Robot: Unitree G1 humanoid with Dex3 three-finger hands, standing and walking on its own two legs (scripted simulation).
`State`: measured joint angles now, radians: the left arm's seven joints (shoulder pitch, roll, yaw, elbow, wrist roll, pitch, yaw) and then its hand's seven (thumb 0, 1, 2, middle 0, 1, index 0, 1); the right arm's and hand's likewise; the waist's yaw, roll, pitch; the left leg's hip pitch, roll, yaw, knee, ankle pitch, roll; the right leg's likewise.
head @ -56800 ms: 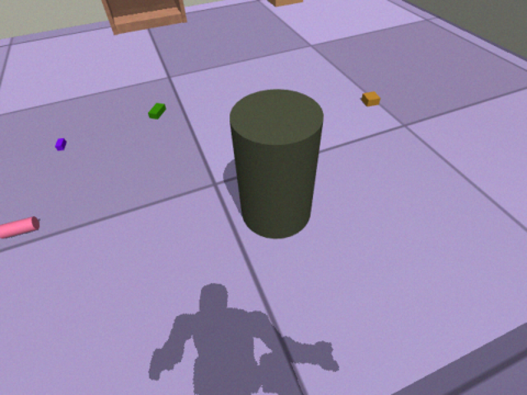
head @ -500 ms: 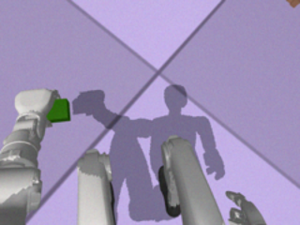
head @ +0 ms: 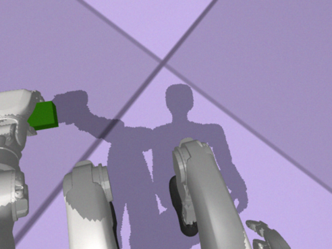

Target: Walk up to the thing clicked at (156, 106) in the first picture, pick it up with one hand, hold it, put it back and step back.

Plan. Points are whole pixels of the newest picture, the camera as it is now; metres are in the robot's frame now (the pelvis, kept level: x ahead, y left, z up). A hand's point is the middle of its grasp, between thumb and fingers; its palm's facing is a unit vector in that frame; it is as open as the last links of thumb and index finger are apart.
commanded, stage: crouch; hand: left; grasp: from above
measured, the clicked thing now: (29, 117) +0.46 +0.28 -0.20
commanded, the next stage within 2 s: lower in 0.20 s
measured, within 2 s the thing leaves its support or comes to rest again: neither
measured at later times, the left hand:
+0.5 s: hand (30, 122) +0.46 +0.28 -0.22, palm faces -0.48 -0.05 -0.87, open 8.8 cm
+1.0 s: hand (40, 123) +0.47 +0.28 -0.27, palm faces -0.47 -0.07 -0.88, open 8.8 cm
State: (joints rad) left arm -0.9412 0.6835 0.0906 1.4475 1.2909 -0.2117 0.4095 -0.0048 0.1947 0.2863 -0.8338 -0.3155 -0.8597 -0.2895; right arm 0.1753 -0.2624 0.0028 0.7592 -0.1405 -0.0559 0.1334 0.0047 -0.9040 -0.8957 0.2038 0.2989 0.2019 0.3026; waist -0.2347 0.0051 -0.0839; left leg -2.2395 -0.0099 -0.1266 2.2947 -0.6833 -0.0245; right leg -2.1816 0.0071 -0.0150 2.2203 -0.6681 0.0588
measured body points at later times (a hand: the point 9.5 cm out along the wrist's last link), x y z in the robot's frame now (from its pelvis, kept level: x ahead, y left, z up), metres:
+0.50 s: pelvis +0.00 +0.00 -0.03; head +0.25 +0.07 +0.34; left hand +0.48 +0.28 -0.17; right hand +0.04 -0.27 -0.13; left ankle +0.08 +0.13 -0.33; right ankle +0.10 -0.14 -0.33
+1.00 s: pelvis +0.01 +0.00 -0.06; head +0.27 +0.08 +0.30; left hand +0.49 +0.28 -0.22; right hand +0.03 -0.27 -0.15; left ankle +0.08 +0.13 -0.33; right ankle +0.10 -0.14 -0.33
